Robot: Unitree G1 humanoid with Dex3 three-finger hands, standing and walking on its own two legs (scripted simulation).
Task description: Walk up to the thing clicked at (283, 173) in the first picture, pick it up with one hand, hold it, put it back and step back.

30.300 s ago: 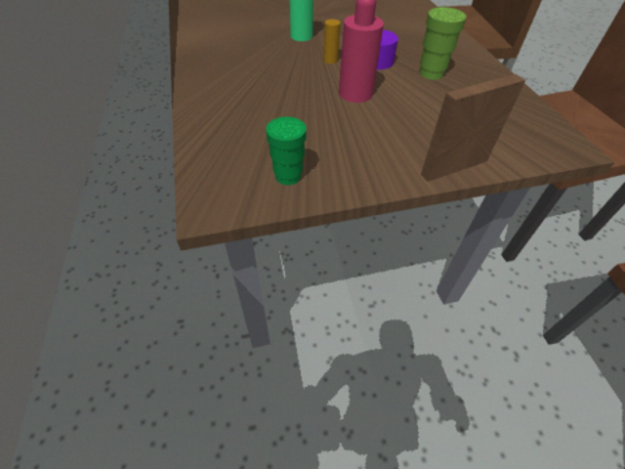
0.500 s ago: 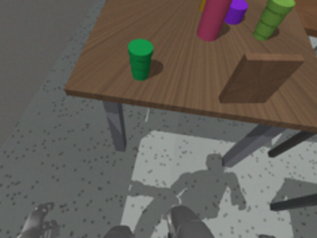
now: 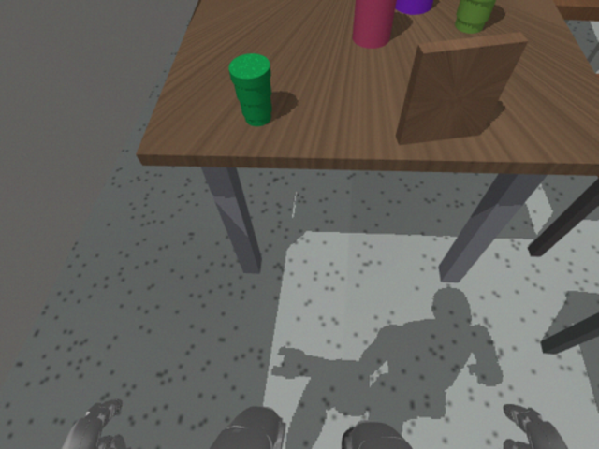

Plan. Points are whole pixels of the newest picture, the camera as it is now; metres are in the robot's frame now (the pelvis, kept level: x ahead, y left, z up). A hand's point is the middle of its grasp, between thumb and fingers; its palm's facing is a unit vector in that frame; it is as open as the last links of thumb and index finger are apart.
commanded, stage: step back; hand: left
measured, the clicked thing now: (254, 93) +0.68 +0.11 +0.02
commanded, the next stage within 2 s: none
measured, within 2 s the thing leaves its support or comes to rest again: neither
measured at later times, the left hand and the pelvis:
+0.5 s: hand out of the picture -0.08 +0.27 -0.17, palm faces -0.08 -0.92 -0.38, open 7.4 cm; pelvis -0.15 -0.01 -0.01, yaw -4 degrees
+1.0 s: hand out of the picture -0.18 +0.23 -0.15, palm faces +0.03 -0.93 -0.37, open 7.4 cm; pelvis -0.30 -0.03 -0.01, yaw +3 degrees
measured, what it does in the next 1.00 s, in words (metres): walks backwards: left foot, then right foot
